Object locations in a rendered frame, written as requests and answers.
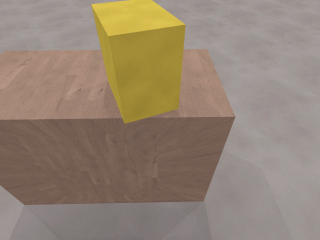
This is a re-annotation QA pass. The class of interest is carton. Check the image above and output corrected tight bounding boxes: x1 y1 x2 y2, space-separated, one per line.
91 0 186 124

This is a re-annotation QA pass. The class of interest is pedestal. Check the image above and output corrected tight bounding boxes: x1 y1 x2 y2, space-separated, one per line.
0 49 236 205

